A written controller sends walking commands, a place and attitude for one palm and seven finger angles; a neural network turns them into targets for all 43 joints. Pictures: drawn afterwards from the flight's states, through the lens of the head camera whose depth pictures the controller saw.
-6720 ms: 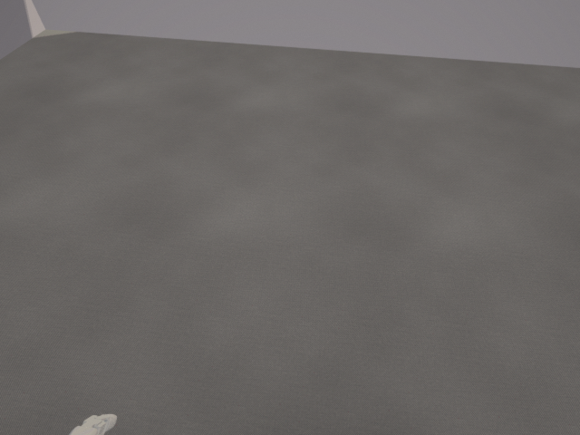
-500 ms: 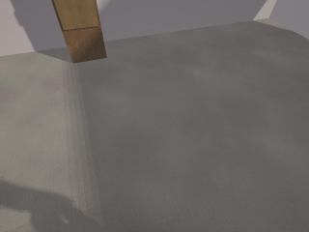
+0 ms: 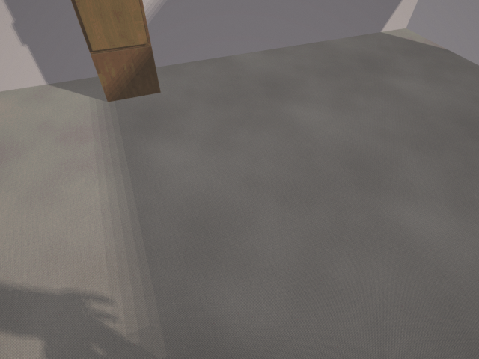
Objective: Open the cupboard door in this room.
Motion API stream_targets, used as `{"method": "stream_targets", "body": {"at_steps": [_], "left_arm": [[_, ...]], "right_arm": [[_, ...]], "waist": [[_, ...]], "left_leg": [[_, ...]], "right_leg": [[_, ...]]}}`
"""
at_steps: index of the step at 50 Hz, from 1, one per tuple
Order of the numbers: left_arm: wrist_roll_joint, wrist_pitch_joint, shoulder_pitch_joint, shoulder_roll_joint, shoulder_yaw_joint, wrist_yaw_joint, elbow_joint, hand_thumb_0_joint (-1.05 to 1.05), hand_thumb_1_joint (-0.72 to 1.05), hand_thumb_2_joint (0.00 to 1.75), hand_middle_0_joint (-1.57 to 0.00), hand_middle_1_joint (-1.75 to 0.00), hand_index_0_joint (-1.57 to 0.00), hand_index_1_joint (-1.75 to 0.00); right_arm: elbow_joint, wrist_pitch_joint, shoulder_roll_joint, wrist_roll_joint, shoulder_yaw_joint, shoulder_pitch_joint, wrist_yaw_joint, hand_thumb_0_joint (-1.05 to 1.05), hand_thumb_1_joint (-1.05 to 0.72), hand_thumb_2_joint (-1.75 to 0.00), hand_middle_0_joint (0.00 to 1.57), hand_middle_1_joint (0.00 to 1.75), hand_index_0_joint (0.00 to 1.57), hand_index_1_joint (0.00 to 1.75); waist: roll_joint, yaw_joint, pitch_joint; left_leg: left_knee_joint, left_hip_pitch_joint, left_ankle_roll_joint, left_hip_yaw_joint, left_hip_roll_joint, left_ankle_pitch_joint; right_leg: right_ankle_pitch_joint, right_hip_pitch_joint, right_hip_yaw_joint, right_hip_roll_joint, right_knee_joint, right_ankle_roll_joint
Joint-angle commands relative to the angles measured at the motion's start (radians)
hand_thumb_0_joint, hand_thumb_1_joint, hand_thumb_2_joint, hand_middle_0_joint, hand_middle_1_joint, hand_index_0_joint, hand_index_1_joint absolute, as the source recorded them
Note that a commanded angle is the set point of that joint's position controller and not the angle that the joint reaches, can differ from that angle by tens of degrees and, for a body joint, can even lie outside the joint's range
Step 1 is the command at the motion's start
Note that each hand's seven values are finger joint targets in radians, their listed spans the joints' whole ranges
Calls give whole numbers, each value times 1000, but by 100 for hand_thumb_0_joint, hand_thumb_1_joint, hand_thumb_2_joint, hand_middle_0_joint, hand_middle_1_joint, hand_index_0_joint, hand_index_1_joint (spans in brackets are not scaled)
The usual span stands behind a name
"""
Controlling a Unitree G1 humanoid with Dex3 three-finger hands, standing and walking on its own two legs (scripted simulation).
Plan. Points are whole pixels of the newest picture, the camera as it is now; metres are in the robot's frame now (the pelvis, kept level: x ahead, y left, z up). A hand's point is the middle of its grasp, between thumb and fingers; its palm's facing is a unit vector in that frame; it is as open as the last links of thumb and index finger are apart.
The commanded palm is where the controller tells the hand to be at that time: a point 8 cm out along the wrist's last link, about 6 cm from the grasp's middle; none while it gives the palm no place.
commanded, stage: stand and wait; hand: left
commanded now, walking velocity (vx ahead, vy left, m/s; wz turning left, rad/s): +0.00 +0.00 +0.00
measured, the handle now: out of the picture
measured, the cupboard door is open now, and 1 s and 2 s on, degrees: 0 0 0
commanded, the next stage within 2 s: turn or walk to find it in 0.20 s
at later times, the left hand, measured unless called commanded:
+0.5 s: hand out of the picture +0.06 +0.23 -0.17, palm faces +0.06 -0.95 -0.30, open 7.4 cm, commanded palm none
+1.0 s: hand out of the picture -0.01 +0.22 -0.18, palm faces +0.29 -0.93 -0.24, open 7.4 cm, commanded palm none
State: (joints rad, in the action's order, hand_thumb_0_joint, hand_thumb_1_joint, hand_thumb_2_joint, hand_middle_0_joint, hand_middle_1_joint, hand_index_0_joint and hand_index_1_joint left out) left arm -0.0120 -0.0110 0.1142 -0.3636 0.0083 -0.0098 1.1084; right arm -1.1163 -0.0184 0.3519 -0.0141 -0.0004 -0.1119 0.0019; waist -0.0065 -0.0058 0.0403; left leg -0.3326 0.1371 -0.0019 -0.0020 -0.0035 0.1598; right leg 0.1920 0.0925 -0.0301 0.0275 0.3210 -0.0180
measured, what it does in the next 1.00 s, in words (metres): lifts its right foot, turning left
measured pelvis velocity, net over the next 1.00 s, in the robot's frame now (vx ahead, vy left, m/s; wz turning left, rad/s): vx -0.02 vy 0.00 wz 0.30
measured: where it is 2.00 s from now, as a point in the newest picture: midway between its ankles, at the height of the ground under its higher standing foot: outside the picture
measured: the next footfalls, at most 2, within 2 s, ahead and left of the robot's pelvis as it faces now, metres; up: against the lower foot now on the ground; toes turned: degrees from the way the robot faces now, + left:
right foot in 1.12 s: +0.04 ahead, -0.14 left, +0.00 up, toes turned +19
left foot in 1.46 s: -0.08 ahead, +0.09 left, +0.00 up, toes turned +27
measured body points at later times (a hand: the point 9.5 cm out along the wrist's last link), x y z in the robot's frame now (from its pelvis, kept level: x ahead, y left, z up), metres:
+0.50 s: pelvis +0.01 +0.00 -0.01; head +0.03 +0.00 +0.44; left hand +0.06 +0.28 -0.15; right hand +0.09 -0.26 -0.16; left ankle +0.02 +0.12 -0.75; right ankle -0.01 -0.13 -0.75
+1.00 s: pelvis -0.02 +0.00 -0.01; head +0.02 +0.02 +0.44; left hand -0.03 +0.26 -0.16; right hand +0.10 -0.23 -0.16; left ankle +0.00 +0.11 -0.75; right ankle -0.01 -0.14 -0.70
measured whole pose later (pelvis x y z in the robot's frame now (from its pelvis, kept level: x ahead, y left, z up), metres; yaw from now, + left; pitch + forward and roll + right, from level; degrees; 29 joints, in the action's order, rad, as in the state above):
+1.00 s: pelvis -0.02 +0.00 -0.01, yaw +17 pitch +1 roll -1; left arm -0.01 0.05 0.18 -0.23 0.05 0.01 0.97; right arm -0.98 0.02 0.20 -0.03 -0.05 -0.21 0.00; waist 0.00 0.02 0.08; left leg -0.49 0.33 0.03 0.02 0.02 0.17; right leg 0.47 0.41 -0.02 0.05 0.94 -0.06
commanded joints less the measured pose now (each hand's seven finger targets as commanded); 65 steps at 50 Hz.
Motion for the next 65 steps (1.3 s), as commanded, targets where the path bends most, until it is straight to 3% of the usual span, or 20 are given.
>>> {"method": "stream_targets", "body": {"at_steps": [1,13,18,23,27,29,31,33,35,37,39,43,48,54,55,56,57,59,61,65], "left_arm": [[0,-16,-25,-188,26,14,-56,0,90,90,-20,-30,-20,-30],[2,-11,-22,-183,29,19,-54,0,90,90,-20,-30,-20,-30],[5,19,36,-74,17,34,-59,0,90,90,-20,-30,-20,-30],[3,24,74,-61,29,43,-85,0,90,90,-20,-30,-20,-30],[-2,22,107,-85,51,48,-117,0,90,90,-20,-30,-20,-30],[-7,23,109,-100,64,51,-144,0,90,90,-20,-30,-20,-30],[-20,22,84,-83,64,51,-165,0,90,90,-20,-30,-20,-30],[-23,19,65,-79,67,48,-175,0,90,90,-20,-30,-20,-30],[-9,27,86,-63,66,42,-178,0,90,90,-20,-30,-20,-30],[3,38,97,33,49,38,-224,0,90,90,-20,-30,-20,-30],[-6,49,35,28,54,43,-228,0,90,90,-20,-30,-20,-30],[-7,36,94,50,53,30,-192,0,90,90,-20,-30,-20,-30],[-2,40,83,73,52,31,-212,0,90,90,-20,-30,-20,-30],[1,25,222,58,58,36,-191,0,90,90,-20,-30,-20,-30],[-7,18,252,20,68,40,-188,0,90,90,-20,-30,-20,-30],[-24,9,246,-69,84,46,-204,0,90,90,-20,-30,-20,-30],[-15,16,187,-96,77,45,-233,0,90,90,-20,-30,-20,-30],[-14,7,107,-38,73,50,-244,0,90,90,-20,-30,-20,-30],[-14,-4,59,11,53,43,-242,0,90,90,-20,-30,-20,-30],[-17,-11,160,9,47,44,-188,0,90,90,-20,-30,-20,-30]], "right_arm": [[65,-22,213,6,-31,46,-12,0,-90,-90,20,30,20,30],[68,-22,210,7,-31,42,-14,0,-90,-90,20,30,20,30],[76,9,105,5,-20,-14,-12,0,-90,-90,20,30,20,30],[102,27,91,3,-36,-34,-10,0,-90,-90,20,30,20,30],[138,38,48,2,-48,-45,-7,0,-90,-90,20,30,20,30],[165,48,23,-2,-57,-49,-8,0,-90,-90,20,30,20,30],[174,55,-2,-2,-67,-31,-4,0,-90,-90,20,30,20,30],[177,51,-37,4,-64,-58,3,0,-90,-90,20,30,20,30],[164,41,-27,-1,-67,-129,6,0,-90,-90,20,30,20,30],[176,28,121,-13,-98,-196,1,0,-90,-90,20,30,20,30],[169,25,110,-11,-101,-181,-14,0,-90,-90,20,30,20,30],[185,14,49,-7,-86,-116,-25,0,-90,-90,20,30,20,30],[190,26,57,-10,-95,-133,-21,0,-90,-90,20,30,20,30],[222,47,59,-8,-109,-81,-7,0,-90,-90,20,30,20,30],[232,50,20,-2,-107,-84,-3,0,-90,-90,20,30,20,30],[254,51,-56,3,-94,-92,1,0,-90,-90,20,30,20,30],[266,55,-35,-7,-96,-52,0,0,-90,-90,20,30,20,30],[235,71,-21,-11,-102,-69,1,0,-90,-90,20,30,20,30],[186,68,-47,-9,-92,-127,6,0,-90,-90,20,30,20,30],[168,59,-67,0,-73,-87,-2,0,-90,-90,20,30,20,30]], "waist": [[10,-2,-61],[33,-1,-81],[58,-5,-81],[37,-10,-86],[-102,-18,-88],[-212,-21,-57],[-198,-14,6],[-165,11,18],[-57,37,-42],[330,59,-54],[197,55,-48],[116,22,-106],[154,39,-103],[139,-19,-98],[48,-30,-85],[-231,-29,-49],[-238,-34,-7],[-197,14,49],[-128,51,41],[-155,5,-2]], "left_leg": [[68,-23,24,111,-129,-93],[34,-43,25,116,-125,-242],[-26,8,23,141,-130,-323],[-94,89,37,177,-125,-329],[-244,210,6,96,-46,-186],[-429,259,-13,17,-12,141],[-579,266,-18,-21,-41,352],[-446,233,-24,-47,-56,306],[-206,62,-11,-55,-52,30],[45,3,185,443,-385,-292],[70,78,214,468,-353,-3],[13,8,188,299,-250,-152],[17,38,193,320,-231,-107],[-57,231,124,316,-150,21],[-148,341,69,258,-80,123],[-395,506,-7,104,50,290],[-591,458,-15,82,52,368],[-779,425,-5,113,14,304],[-808,384,-21,70,8,205],[-610,305,-40,16,-13,245]], "right_leg": [[-62,6,79,111,-57,26],[-129,-20,46,118,-20,18],[-124,6,-6,113,76,-12],[-140,10,-19,123,140,-10],[-179,-35,46,236,96,55],[-247,8,103,353,48,149],[-321,109,77,398,40,195],[-391,103,-18,357,124,153],[-253,168,-95,293,272,68],[451,399,-130,71,650,-54],[401,441,16,76,810,-28],[262,431,27,59,765,-40],[273,355,14,26,597,-42],[96,50,-21,-5,164,-31],[97,-47,36,66,41,-10],[255,-54,359,319,-94,82],[214,134,406,435,-132,149],[153,258,344,357,-117,147],[-68,214,146,246,-36,120],[-319,99,96,244,14,143]]}}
